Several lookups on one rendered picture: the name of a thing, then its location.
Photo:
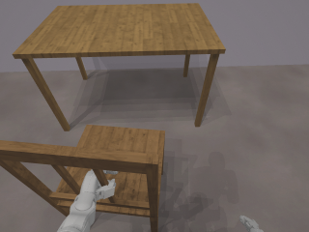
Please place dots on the robot right hand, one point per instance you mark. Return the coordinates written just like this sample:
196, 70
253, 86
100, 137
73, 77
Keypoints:
250, 224

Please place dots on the table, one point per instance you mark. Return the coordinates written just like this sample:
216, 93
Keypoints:
76, 31

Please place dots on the left robot forearm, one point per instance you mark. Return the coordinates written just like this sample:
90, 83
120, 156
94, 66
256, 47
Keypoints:
82, 214

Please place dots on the robot left hand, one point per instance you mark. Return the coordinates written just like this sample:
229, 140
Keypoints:
92, 185

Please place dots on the chair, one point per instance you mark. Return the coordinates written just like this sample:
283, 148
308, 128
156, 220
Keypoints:
137, 155

